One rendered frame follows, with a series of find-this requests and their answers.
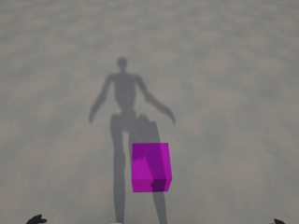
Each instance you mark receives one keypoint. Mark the carton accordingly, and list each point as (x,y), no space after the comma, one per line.
(151,167)

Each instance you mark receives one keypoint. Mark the left robot hand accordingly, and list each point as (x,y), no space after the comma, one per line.
(37,220)

